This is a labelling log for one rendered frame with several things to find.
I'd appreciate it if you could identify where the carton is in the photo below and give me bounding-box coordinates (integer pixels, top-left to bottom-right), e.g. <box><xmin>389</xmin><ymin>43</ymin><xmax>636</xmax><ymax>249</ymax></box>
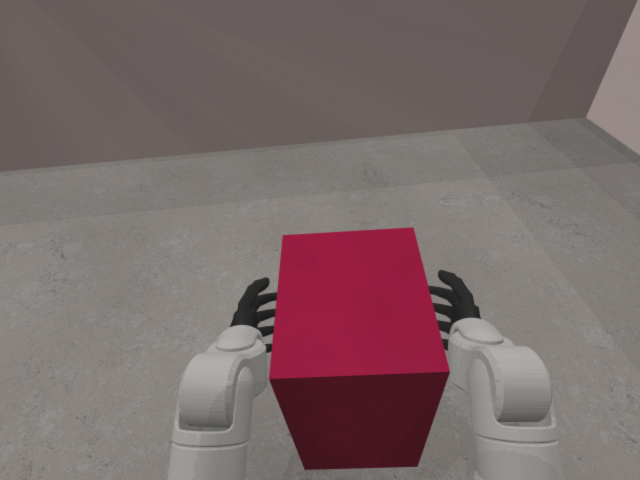
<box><xmin>269</xmin><ymin>227</ymin><xmax>450</xmax><ymax>470</ymax></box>

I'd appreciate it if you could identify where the robot left hand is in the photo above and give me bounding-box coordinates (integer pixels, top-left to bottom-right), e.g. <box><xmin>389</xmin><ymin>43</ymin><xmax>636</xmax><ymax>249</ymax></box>
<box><xmin>230</xmin><ymin>277</ymin><xmax>277</xmax><ymax>353</ymax></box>

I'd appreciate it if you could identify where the robot right hand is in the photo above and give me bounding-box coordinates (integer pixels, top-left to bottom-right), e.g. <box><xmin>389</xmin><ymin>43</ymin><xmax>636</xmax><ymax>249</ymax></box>
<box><xmin>428</xmin><ymin>270</ymin><xmax>481</xmax><ymax>351</ymax></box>

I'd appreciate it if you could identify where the robot right forearm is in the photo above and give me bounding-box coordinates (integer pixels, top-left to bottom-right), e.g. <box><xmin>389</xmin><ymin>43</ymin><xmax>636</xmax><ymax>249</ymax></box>
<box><xmin>448</xmin><ymin>318</ymin><xmax>564</xmax><ymax>480</ymax></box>

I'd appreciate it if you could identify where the robot left forearm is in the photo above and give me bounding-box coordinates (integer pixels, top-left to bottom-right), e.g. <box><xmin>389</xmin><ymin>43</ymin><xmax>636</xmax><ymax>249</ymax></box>
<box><xmin>167</xmin><ymin>325</ymin><xmax>268</xmax><ymax>480</ymax></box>

